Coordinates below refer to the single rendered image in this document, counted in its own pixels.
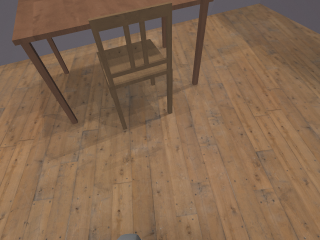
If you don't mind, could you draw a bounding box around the table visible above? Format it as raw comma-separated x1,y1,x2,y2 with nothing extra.
12,0,214,125

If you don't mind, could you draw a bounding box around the chair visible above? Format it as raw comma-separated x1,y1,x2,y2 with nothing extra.
88,1,173,130

